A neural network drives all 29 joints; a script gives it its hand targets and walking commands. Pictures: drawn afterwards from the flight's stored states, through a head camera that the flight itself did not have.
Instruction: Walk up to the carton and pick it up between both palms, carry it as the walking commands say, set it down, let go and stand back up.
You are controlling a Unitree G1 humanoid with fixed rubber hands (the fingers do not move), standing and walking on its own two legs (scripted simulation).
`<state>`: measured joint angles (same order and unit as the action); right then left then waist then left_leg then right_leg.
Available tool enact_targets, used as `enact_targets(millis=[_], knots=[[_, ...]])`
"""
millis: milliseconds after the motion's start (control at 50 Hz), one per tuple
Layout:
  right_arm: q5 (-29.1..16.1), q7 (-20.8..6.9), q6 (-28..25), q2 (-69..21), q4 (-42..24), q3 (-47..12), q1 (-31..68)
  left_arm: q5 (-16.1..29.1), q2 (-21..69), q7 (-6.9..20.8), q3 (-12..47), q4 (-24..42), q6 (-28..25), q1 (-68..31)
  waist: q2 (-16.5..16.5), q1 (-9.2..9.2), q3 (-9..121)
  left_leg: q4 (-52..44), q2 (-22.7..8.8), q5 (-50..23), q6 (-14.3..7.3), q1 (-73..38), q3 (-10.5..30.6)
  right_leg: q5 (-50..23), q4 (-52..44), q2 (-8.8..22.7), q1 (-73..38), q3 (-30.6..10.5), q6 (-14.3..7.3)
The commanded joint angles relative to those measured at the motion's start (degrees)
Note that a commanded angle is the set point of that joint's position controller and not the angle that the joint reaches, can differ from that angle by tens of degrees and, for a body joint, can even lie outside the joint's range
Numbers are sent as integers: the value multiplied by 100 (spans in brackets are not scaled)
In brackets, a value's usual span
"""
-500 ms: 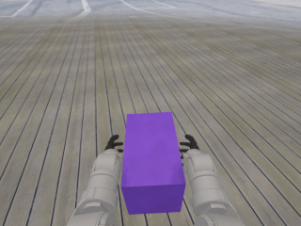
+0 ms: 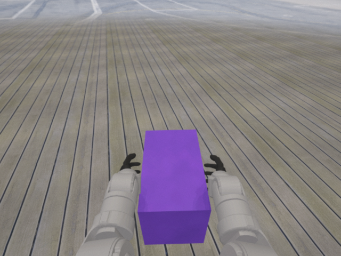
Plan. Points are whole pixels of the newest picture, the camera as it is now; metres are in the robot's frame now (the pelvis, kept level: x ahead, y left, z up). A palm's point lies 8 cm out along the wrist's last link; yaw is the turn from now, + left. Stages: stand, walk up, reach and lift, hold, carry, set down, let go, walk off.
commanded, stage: hold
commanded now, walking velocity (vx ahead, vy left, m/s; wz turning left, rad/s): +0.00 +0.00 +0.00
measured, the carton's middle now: (172, 182) +0.35 +0.00 -0.02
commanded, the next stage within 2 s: carry in 0.70 s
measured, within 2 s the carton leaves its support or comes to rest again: neither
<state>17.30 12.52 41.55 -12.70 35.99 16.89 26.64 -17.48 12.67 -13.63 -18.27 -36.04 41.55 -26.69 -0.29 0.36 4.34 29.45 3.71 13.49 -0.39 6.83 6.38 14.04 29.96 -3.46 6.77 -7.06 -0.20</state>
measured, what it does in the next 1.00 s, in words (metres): stands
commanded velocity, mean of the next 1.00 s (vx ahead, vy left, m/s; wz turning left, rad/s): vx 0.17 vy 0.00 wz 0.00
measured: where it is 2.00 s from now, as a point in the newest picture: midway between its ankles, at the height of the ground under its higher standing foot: (173, 245)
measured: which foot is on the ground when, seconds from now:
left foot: down 0.00-1.00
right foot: down 0.00-0.88, up 0.90-1.00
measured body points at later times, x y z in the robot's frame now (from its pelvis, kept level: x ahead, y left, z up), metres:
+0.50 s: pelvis +0.01 +0.00 +0.00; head -0.09 +0.00 +0.44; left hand +0.31 +0.12 +0.05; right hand +0.31 -0.13 +0.05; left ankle +0.04 +0.12 -0.73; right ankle +0.04 -0.12 -0.73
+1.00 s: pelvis +0.02 +0.00 +0.01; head -0.01 +0.01 +0.46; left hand +0.33 +0.15 +0.07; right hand +0.35 -0.10 +0.08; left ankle +0.03 +0.11 -0.73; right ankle +0.04 -0.11 -0.70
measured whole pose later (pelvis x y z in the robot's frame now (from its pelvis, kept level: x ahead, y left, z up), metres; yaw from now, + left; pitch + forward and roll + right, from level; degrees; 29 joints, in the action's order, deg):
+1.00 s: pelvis +0.02 +0.00 +0.01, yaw +0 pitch +1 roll +0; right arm 7.0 20.8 55.7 -12.3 17.2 6.4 25.7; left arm -5.7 8.4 -17.2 -9.3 -14.4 56.9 -23.2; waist -0.4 -0.6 6.8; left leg 23.4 0.0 10.9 -1.0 13.3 -0.6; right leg 19.9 42.2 0.5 23.1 1.7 0.4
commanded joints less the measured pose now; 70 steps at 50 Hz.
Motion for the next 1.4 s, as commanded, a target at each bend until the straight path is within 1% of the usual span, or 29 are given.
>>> enact_targets(millis=[0,40,80,140,260,320,340,360,420,500,600,640,660,680,700,720,780,820,880,900,960,1020,1080,1120,1160,1180,1220,1300,1380], knots=[[-1532,-2283,-478,-6214,-523,-2265,3926,1725,6524,2402,2652,374,-390,-4077,211,49,1243,-568,-81,-392,51,-130,-29,-402,-498,-84,-4,84,-58],[-1477,-2277,-432,-6208,-541,-2221,3909,1718,6617,2412,2670,173,-267,-3884,389,25,1294,-656,-28,-332,92,-165,-55,-355,-571,-83,-136,85,-80],[-1713,-2331,-350,-6312,-709,-2548,3617,1719,6385,2372,2584,265,-295,-3403,-444,-40,1047,-580,-26,-427,3,-179,-28,-330,-667,-44,-24,119,29],[-1403,-2314,-287,-6029,-290,-2166,3795,1498,6536,2382,2316,-127,-248,-3698,278,45,492,-766,-190,654,4,138,9,368,-554,36,93,33,-68],[-1577,-2318,-325,-6239,-736,-2645,3503,1828,6605,2418,2934,435,-301,-3761,-304,215,1495,-561,-87,-371,58,-632,85,-191,-556,-130,223,149,-22],[-1799,-2297,-322,-6317,-1039,-2806,3887,1730,6614,2440,2649,256,-221,-3304,187,-209,1435,-547,-8,-494,47,-114,-102,-508,-531,15,-357,68,33],[-1635,-2293,-248,-6233,-589,-2582,3297,1784,6700,2412,2826,439,-206,-3397,318,218,1063,-646,-105,-453,60,-292,-2,-490,-525,-45,-14,102,-12],[-1728,-2313,-252,-6258,-807,-2623,3756,1593,6446,2421,2477,140,-189,-3064,-218,-126,1030,-609,-47,-228,55,-43,-45,-229,-572,-63,-233,144,64],[-1656,-2345,-249,-6298,-456,-2598,3054,1914,6606,2402,3115,1202,-338,-3884,458,288,1504,-517,-74,-916,134,-648,28,-813,-473,-63,39,82,-22],[-1834,-2341,-243,-6540,-773,-2826,3147,1744,6264,2378,3009,968,-242,-3348,21,-276,1333,-643,-95,-935,62,-194,-4,-802,-492,-146,-364,32,49],[-1788,-2288,-204,-6309,-1046,-2888,2983,1991,6494,2439,3282,1349,-206,-3555,162,218,1128,-558,-11,-686,94,-477,-32,-680,-543,-15,-71,40,23],[-1787,-2259,-202,-6603,-1089,-2927,2975,1949,6251,2451,3306,1383,-161,-3341,-61,-5,1417,-565,45,-891,67,-320,-73,-1044,-549,-28,-401,-24,80],[-1800,-2237,-206,-6454,-1385,-3171,3142,1833,6393,2525,3104,1052,-147,-2874,-299,-59,1411,-528,79,-844,74,-331,-145,-780,-633,-53,-210,48,128],[-1838,-2254,-210,-6180,-1510,-3282,3429,1952,6068,2493,3536,1359,-156,-3238,-67,-128,655,-166,-831,507,-105,1060,296,745,-679,900,529,-357,-196],[-1953,-2229,-152,-6299,-1715,-3337,3589,1890,5895,2417,3381,1407,-141,-3137,-256,-154,421,112,-533,2197,-164,1689,12,2773,-1274,1011,513,-832,-502],[-2099,-2255,-73,-6375,-1611,-3482,3752,2065,6061,2400,3548,1589,-103,-3290,-898,-195,529,771,-361,1573,-90,1435,-346,3121,-1666,1299,1016,-1307,-612],[-2580,-2138,148,-6268,-2224,-3942,3670,2485,6049,2234,4136,2331,142,-3618,-746,-122,1405,829,-241,1116,-114,903,-837,3103,-1783,1587,1011,-1387,-821],[-2801,-2110,439,-6256,-2396,-4060,3858,2515,6136,2100,4043,2353,343,-3549,-499,-43,1764,-482,-387,1327,-279,-200,-516,2726,-978,1041,1453,-534,-569],[-2753,-2020,741,-6291,-1927,-3734,3343,2825,6038,2129,4315,2695,747,-4163,1677,57,1129,-2404,-2421,2703,-1043,-798,2589,1074,1505,479,3120,745,55],[-2937,-1938,867,-6136,-2821,-3932,3905,3270,6172,2150,4571,3159,963,-4841,936,120,996,-2486,-2492,2538,-1139,-625,2671,862,1449,536,3299,740,24],[-3033,-1790,1394,-6191,-3059,-3951,3413,3661,6334,2088,4745,3590,1511,-4664,541,94,1575,-2093,-2156,1124,-972,-812,1493,469,1134,693,2877,832,127],[-3283,-1723,1904,-6021,-3457,-3883,3561,3679,6188,1981,4682,3470,2070,-4033,1660,104,1691,-1932,-1712,855,-821,-576,536,460,264,319,2185,1360,307],[-3348,-1578,2284,-5887,-3985,-3972,3403,3829,6109,1854,4467,3827,2384,-3956,737,55,2384,-1043,-1306,-350,-500,-408,-223,-185,-949,135,534,1678,157],[-3312,-1536,2501,-5658,-3696,-3826,3134,3705,5991,1800,4333,3667,2554,-3536,637,-98,2873,27,-919,-462,-149,838,-660,-493,-1297,813,-1421,969,-129],[-3398,-1576,2678,-5753,-3722,-3886,3356,3533,5763,1844,4176,3464,2727,-3421,-1277,-204,2217,1536,-317,1379,121,3465,-1236,64,-1688,2541,-2671,-1361,-844],[-3596,-1566,2806,-6001,-3609,-4081,3657,3409,5729,1783,4145,3479,2701,-3347,-1451,-185,2417,1511,-757,1589,127,3528,-1030,-646,-1446,2759,-2598,-1597,-1145],[-3733,-1626,2851,-6211,-3863,-4226,3724,3510,5950,1790,4149,3878,2757,-3710,-700,-171,2068,1170,-908,1622,57,3211,-1081,77,-1617,2707,-1843,-899,-1225],[-3839,-1591,2898,-6168,-3957,-4048,3902,3676,5969,1662,4191,4376,2794,-4256,-1116,-123,1748,198,-673,519,46,2444,-1457,1289,-1798,2219,-823,84,-809],[-3785,-1539,3045,-6122,-3945,-3865,3818,3481,6034,1685,3984,3942,2989,-3734,-656,-64,2343,-426,-466,-89,-122,451,-1628,384,-955,1695,-208,709,-458]])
